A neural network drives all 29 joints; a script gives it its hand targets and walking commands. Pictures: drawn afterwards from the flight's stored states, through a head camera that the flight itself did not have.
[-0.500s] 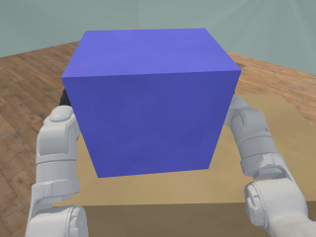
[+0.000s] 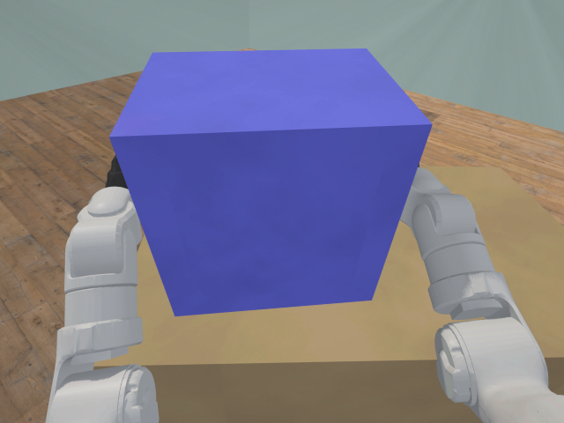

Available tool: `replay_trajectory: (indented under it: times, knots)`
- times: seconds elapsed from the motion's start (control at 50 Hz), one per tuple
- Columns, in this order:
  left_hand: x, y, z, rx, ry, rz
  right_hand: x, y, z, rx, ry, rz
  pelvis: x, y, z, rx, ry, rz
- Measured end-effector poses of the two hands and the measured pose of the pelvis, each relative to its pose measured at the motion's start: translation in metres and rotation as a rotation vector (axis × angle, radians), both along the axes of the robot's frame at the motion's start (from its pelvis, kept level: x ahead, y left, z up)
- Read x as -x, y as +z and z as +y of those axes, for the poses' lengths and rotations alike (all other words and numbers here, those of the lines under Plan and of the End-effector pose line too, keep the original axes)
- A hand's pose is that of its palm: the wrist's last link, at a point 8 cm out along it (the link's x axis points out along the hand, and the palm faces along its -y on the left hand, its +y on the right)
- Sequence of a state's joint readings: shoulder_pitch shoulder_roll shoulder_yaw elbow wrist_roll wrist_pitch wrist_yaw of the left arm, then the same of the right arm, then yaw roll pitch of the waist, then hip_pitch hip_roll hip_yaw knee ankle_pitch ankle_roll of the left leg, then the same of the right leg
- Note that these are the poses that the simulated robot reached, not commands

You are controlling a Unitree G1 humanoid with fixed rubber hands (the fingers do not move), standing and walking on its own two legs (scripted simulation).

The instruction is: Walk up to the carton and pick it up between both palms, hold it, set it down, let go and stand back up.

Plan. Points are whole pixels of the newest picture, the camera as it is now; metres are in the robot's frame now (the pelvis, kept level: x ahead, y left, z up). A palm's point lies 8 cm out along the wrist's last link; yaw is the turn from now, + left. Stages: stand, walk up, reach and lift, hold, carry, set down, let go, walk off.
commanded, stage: hold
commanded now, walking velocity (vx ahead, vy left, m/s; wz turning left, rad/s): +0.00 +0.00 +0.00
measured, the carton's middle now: (269, 184) +0.37 +0.00 +0.22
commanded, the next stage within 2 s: none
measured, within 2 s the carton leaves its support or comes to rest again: neither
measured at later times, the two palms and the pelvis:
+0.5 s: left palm (123, 197) +0.35 +0.19 +0.21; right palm (401, 178) +0.37 -0.18 +0.23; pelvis +0.00 +0.00 +0.00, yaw +0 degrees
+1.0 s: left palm (122, 197) +0.35 +0.19 +0.21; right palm (401, 177) +0.37 -0.18 +0.23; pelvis +0.00 +0.00 +0.00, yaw +0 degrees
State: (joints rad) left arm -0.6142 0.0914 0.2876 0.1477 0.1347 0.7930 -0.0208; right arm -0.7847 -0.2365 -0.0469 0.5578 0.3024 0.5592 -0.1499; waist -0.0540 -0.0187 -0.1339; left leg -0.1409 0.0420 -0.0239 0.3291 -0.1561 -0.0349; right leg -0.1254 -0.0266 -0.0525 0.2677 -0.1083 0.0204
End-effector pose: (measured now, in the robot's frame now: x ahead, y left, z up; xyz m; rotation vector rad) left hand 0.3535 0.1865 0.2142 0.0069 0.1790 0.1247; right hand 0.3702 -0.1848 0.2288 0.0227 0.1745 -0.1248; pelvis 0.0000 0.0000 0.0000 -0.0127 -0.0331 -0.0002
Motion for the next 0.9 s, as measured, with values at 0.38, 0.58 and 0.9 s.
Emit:
replay_trajectory:
  times: [0.38,0.58,0.9]
  knots:
    - [0.0031,-0.004,0.002,0.002,-0.002,-0.005,0.0032,-0.0013,0.0021,0.007,0.001,-0.005,-0.0008,-0.0002,0.0002,0.002,0.004,0.002]
    - [0.0026,-0.0024,0.0017,0.007,-0.003,-0.001,0.0039,-0.0006,0.0018,0.006,-0.003,-0.001,0.0013,-0.0003,0.0019,0.001,0.0,-0.002]
    - [0.0014,-0.0006,0.0011,0.001,-0.003,0.003,0.0027,-0.0004,0.0011,0.008,-0.002,0.003,0.0022,-0.0001,0.0013,0.0,0.0,-0.003]
